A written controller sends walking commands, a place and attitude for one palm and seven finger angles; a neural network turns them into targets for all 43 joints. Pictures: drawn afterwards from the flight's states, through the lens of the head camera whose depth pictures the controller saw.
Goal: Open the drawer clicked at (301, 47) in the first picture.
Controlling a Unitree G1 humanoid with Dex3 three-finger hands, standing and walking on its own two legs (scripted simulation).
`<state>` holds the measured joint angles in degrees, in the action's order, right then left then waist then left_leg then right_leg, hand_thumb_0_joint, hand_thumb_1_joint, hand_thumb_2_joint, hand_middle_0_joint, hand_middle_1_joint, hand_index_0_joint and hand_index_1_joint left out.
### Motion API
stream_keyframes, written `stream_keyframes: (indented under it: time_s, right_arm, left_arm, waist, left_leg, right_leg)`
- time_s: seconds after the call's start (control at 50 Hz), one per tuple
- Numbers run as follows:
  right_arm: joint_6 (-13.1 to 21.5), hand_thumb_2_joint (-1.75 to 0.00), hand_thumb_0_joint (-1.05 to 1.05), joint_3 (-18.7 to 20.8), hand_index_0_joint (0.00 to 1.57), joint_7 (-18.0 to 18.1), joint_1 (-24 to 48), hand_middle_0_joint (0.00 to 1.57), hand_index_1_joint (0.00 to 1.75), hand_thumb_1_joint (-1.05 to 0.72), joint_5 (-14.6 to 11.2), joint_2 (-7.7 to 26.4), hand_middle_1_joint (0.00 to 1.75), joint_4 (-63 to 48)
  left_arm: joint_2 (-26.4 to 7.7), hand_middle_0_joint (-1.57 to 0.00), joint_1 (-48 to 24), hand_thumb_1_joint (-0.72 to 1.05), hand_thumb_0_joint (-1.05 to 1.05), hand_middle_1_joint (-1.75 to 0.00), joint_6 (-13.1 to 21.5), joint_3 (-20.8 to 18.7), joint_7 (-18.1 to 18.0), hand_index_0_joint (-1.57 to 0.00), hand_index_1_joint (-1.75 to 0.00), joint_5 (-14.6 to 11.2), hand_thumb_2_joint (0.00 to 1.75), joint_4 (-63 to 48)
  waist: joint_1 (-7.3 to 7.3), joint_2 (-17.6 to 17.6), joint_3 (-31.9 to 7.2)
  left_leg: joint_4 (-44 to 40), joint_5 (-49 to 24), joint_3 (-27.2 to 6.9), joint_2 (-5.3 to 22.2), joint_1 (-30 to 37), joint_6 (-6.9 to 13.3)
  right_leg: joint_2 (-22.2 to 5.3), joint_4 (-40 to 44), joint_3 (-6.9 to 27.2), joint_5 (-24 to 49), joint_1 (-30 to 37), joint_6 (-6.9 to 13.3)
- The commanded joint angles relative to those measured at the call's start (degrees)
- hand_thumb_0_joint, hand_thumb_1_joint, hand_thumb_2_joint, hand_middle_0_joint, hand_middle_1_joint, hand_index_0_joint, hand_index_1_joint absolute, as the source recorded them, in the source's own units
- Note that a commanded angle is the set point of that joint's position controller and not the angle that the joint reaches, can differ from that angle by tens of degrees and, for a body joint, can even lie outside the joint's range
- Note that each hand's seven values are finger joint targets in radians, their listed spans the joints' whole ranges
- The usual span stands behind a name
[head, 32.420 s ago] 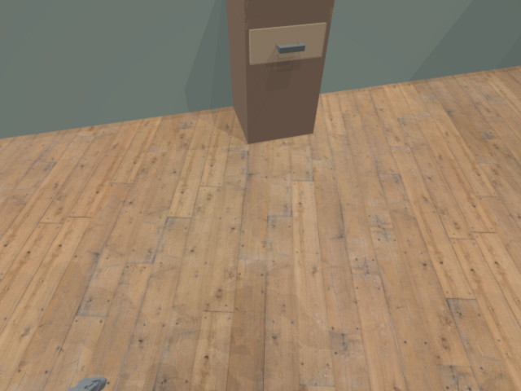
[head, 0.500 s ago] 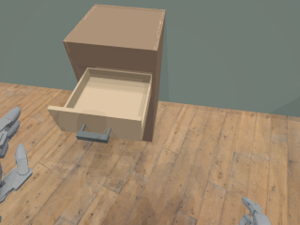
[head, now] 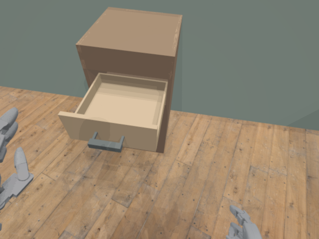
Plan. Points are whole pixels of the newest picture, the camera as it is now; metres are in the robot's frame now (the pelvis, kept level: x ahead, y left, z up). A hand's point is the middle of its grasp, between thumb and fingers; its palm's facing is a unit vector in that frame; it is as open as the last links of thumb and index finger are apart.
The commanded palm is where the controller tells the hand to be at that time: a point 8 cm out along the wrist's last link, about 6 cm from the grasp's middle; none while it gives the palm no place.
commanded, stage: stop stepping back and stand still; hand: left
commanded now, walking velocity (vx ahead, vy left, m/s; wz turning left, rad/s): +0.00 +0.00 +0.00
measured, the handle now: (107, 140) +0.50 +0.22 -0.18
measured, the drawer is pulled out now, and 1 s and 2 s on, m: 0.30 0.30 0.30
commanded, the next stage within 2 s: let the arm hang, fingers relaxed in 0.30 s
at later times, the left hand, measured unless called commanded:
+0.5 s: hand (44, 197) +0.20 +0.27 +0.03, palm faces +0.20 -0.86 -0.48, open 7.4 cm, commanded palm none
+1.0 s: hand out of the picture -0.06 +0.18 -0.17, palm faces +0.02 -0.97 -0.22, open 7.3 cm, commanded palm none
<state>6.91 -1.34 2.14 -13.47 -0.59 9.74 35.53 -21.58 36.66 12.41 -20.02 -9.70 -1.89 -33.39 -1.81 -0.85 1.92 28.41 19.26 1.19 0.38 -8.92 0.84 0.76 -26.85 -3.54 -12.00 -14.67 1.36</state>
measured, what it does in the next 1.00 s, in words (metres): stands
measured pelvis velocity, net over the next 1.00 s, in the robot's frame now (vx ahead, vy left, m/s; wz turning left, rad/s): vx -0.02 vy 0.00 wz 0.00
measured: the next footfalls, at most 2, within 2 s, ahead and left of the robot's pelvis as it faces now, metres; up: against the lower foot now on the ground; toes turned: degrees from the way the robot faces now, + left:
none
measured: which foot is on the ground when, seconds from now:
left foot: down 0.00-1.00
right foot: down 0.00-1.00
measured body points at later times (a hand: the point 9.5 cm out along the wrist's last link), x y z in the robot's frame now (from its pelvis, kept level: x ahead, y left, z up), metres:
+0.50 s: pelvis +0.00 +0.02 -0.01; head +0.03 +0.00 +0.44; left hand +0.19 +0.31 +0.06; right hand +0.18 -0.22 -0.11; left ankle -0.04 +0.11 -0.74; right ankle +0.03 -0.10 -0.74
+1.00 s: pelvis -0.02 +0.00 +0.00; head +0.01 +0.00 +0.45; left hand -0.06 +0.23 -0.15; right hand -0.08 -0.21 -0.15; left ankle -0.04 +0.11 -0.74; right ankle +0.03 -0.10 -0.74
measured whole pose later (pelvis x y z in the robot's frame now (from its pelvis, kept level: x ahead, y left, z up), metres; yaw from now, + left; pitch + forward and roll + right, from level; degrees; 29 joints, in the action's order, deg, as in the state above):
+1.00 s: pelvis -0.02 +0.00 +0.00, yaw +0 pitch -2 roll +0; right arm -1.1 -0.5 2.3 -23.5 0.5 7.6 62.3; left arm -9.3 19.7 -2.0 -0.8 -2.0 0.8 63.7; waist -0.2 1.0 5.6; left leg 25.5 16.5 1.7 -0.3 -6.8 1.3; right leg 0.2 -24.1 -2.9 -9.3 -12.8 1.3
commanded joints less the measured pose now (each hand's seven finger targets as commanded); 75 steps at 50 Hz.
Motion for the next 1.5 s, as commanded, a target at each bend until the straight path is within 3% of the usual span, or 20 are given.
stream_keyframes:
  time_s: [0.0,0.18,0.36,0.38,0.4,0.42,0.44,0.48,0.52,0.54,0.6,0.64,0.66,0.7,0.76,0.8,0.88,1.02,1.3,1.48]
  right_arm:
    - [2.28,-0.9,0.0,3.84,0.2,-0.02,5.95,0.2,0.3,-0.9,-0.61,7.9,0.3,-8.88]
    - [0.32,-0.9,0.0,4.25,0.2,0.06,7.06,0.2,0.3,-0.9,-0.81,7.37,0.3,-9.84]
    - [-0.73,-0.9,0.0,4.33,0.2,0.45,7.6,0.2,0.3,-0.9,-1.01,7.65,0.3,-10.61]
    - [2.19,-0.9,0.0,6.93,0.2,-4.26,7.89,0.2,0.3,-0.9,-1.2,15.84,0.3,2.94]
    - [-0.51,-0.9,0.0,6.8,0.2,-3.89,1.57,0.2,0.3,-0.9,0.27,11.74,0.3,4.74]
    - [-1.85,-0.9,0.0,5.85,0.2,-3.44,1.17,0.2,0.3,-0.9,0.7,10.88,0.3,3.78]
    - [-2.72,-0.9,0.0,5.03,0.2,-3.22,1.94,0.2,0.3,-0.9,1.13,10.25,0.3,3.13]
    - [-3.67,-0.9,0.0,4.28,0.2,-2.48,2.06,0.2,0.3,-0.9,1.89,10.54,0.3,3.13]
    - [-4.97,-0.9,0.0,4.1,0.2,-1.82,1.98,0.2,0.3,-0.9,1.54,10.42,0.3,4.78]
    - [-5.64,-0.9,0.0,3.81,0.2,-1.57,1.44,0.2,0.3,-0.9,1.34,9.68,0.3,6.13]
    - [-6.44,-0.9,0.0,2.53,0.2,-1.04,0.82,0.2,0.3,-0.9,1.56,7.76,0.3,10.74]
    - [-6.53,-0.9,0.0,1.96,0.2,-0.76,0.19,0.2,0.3,-0.9,1.29,7.08,0.3,13.4]
    - [-6.58,-0.9,0.0,1.93,0.2,-0.61,-0.28,0.2,0.3,-0.9,1.11,7.08,0.3,14.45]
    - [-6.77,-0.9,0.0,2.1,0.2,-0.34,-2.92,0.2,0.3,-0.9,1.48,5.31,0.3,16.91]
    - [-6.88,-0.9,0.0,2.22,0.2,-0.07,-6.33,0.2,0.3,-0.9,1.17,4.7,0.3,19.29]
    - [-6.88,-0.9,0.0,2.11,0.2,0.07,-8.84,0.2,0.3,-0.9,1.16,4.09,0.3,21.2]
    - [-6.97,-0.9,0.0,1.94,0.2,0.34,-11.84,0.2,0.3,-0.9,1.08,3.19,0.3,23.54]
    - [-6.98,-0.9,0.0,1.7,0.2,0.37,-14.67,0.2,0.3,-0.9,1.13,1.39,0.3,26.38]
    - [-6.52,-0.9,0.0,1.93,0.2,0.6,-14.94,0.2,0.3,-0.9,1.15,-1.39,0.3,27.83]
    - [-6.22,-0.9,0.0,2.14,0.2,0.91,-14.09,0.2,0.3,-0.9,1.05,-1.29,0.3,28.0]
  left_arm:
    - [-8.24,-0.2,1.84,0.9,0.0,-0.3,4.38,-7.12,-0.63,-0.2,-0.3,-0.79,0.9,-11.7]
    - [-9.15,-0.2,4.35,0.9,0.0,-0.3,4.48,-8.29,-0.46,-0.2,-0.3,-0.97,0.9,-13.85]
    - [-8.94,-0.2,3.96,0.9,0.0,-0.3,3.64,-8.39,-0.53,-0.2,-0.3,-1.22,0.9,-12.56]
    - [-1.51,-0.2,-7.67,0.9,0.0,-0.3,-5.91,14.78,6.9,-0.2,-0.3,4.91,0.9,35.35]
    - [1.54,-0.2,-6.85,0.9,0.0,-0.3,-10.31,13.07,7.91,-0.2,-0.3,4.68,0.9,38.99]
    - [2.98,-0.2,-8.68,0.9,0.0,-0.3,-11.48,14.4,8.16,-0.2,-0.3,4.13,0.9,40.72]
    - [3.18,-0.2,-11.29,0.9,0.0,-0.3,-11.84,14.83,8.3,-0.2,-0.3,4.15,0.9,43.2]
    - [3.13,-0.2,-15.06,0.9,0.0,-0.3,-12.24,15.47,8.37,-0.2,-0.3,4.31,0.9,50.05]
    - [2.21,-0.2,-16.42,0.9,0.0,-0.3,-12.8,15.35,8.23,-0.2,-0.3,4.36,0.9,58.42]
    - [1.8,-0.2,-17.7,0.9,0.0,-0.3,-13.03,15.58,8.16,-0.2,-0.3,4.13,0.9,62.43]
    - [2.28,-0.2,-20.72,0.9,0.0,-0.3,-13.68,16.75,7.96,-0.2,-0.3,3.43,0.9,72.75]
    - [2.89,-0.2,-19.95,0.9,0.0,-0.3,-13.71,17.21,8.0,-0.2,-0.3,3.19,0.9,78.59]
    - [3.07,-0.2,-19.54,0.9,0.0,-0.3,-13.62,17.33,8.02,-0.2,-0.3,3.15,0.9,80.87]
    - [5.07,-0.2,-18.27,0.9,0.0,-0.3,-13.49,16.9,7.93,-0.2,-0.3,3.1,0.9,84.22]
    - [5.54,-0.2,-17.49,0.9,0.0,-0.3,-13.11,17.44,8.01,-0.2,-0.3,2.86,0.9,88.06]
    - [6.14,-0.2,-17.36,0.9,0.0,-0.3,-13.1,17.85,8.02,-0.2,-0.3,2.77,0.9,90.09]
    - [7.27,-0.2,-16.19,0.9,0.0,-0.3,-13.09,18.31,7.83,-0.2,-0.3,2.67,0.9,93.35]
    - [8.38,-0.2,-14.55,0.9,0.0,-0.3,-13.05,18.41,7.48,-0.2,-0.3,2.62,0.9,96.08]
    - [10.69,-0.2,-13.95,0.9,0.0,-0.3,-12.52,18.17,7.09,-0.2,-0.3,2.8,0.9,96.48]
    - [11.15,-0.2,-13.65,0.9,0.0,-0.3,-12.09,18.18,7.18,-0.2,-0.3,2.74,0.9,96.82]
  waist:
    - [0.18,2.91,-6.41]
    - [0.48,5.04,-8.5]
    - [0.64,3.82,-7.41]
    - [-1.62,3.19,-0.93]
    - [-0.63,2.94,-6.71]
    - [-0.22,2.48,-7.37]
    - [0.37,0.37,-5.45]
    - [1.11,-6.78,-4.95]
    - [1.98,-10.16,-6.33]
    - [1.72,-9.03,-6.54]
    - [1.9,4.08,-2.48]
    - [2.53,5.76,-0.11]
    - [2.65,4.71,1.14]
    - [2.56,10.32,0.29]
    - [2.34,5.56,1.06]
    - [2.07,5.47,1.44]
    - [1.97,1.1,3.81]
    - [2.03,-0.64,4.98]
    - [1.82,1.49,7.26]
    - [1.67,1.16,4.6]
  left_leg:
    - [-5.32,-18.84,-3.43,4.64,-6.96,0.32]
    - [-4.79,-30.83,-2.96,5.51,-2.24,-0.53]
    - [-5.86,-24.27,-2.39,4.96,-3.25,-0.54]
    - [3.52,-26.3,-2.11,3.96,-4.91,-0.78]
    - [2.43,-29.7,-2.25,4.97,-0.54,-1.33]
    - [1.26,-25.84,-4.45,6.34,-2.62,0.28]
    - [-0.55,-23.0,-6.48,7.1,-6.1,1.92]
    - [-0.45,-27.85,-8.35,7.04,-5.92,2.62]
    - [0.84,-23.26,-5.44,3.81,-4.83,1.3]
    - [0.48,-18.91,-4.31,2.46,-3.38,0.81]
    - [-5.51,-16.65,-4.72,3.73,-3.31,1.15]
    - [-7.39,-11.8,-4.7,4.13,-4.84,1.59]
    - [-7.59,-11.21,-4.94,4.24,-3.94,1.67]
    - [-8.68,-6.84,-4.58,4.16,-4.92,1.91]
    - [-8.83,-5.96,-4.74,4.58,-3.93,2.13]
    - [-9.51,-5.25,-4.93,4.86,-4.45,2.3]
    - [-9.72,-4.54,-5.04,5.12,-4.83,2.58]
    - [-9.63,-2.07,-4.54,4.33,-5.85,2.55]
    - [-9.68,-3.39,-3.96,4.58,-5.95,2.25]
    - [-8.99,-8.26,-3.56,5.09,-2.69,2.09]
  right_leg:
    - [-5.01,0.77,5.67,20.33,13.92,0.44]
    - [-4.56,-0.6,2.62,25.31,14.04,-0.31]
    - [-4.77,1.3,3.78,22.94,13.6,-0.39]
    - [-7.73,-7.16,1.14,23.48,-0.06,0.74]
    - [-6.61,-6.71,4.4,16.44,-2.14,1.71]
    - [-5.7,-7.96,3.4,7.7,-2.5,1.3]
    - [-4.78,-8.43,3.23,4.56,-1.87,0.56]
    - [-4.87,-7.05,4.14,9.79,1.05,0.51]
    - [-7.39,-3.43,7.48,20.46,5.95,1.86]
    - [-8.61,-1.92,8.69,21.31,6.33,2.61]
    - [-6.19,-0.12,7.43,12.69,6.31,1.53]
    - [-5.31,2.54,7.41,6.11,7.05,1.02]
    - [-5.1,3.59,7.48,5.6,5.97,1.09]
    - [-5.04,5.11,7.04,3.29,7.78,1.38]
    - [-5.11,6.41,6.82,2.66,6.71,1.71]
    - [-5.25,6.62,6.68,1.82,7.1,1.74]
    - [-5.38,7.14,6.69,-0.19,5.44,1.81]
    - [-5.49,7.77,7.73,-3.87,4.11,1.85]
    - [-4.94,7.06,7.74,-1.49,1.63,1.84]
    - [-5.12,6.71,7.03,3.74,3.07,1.98]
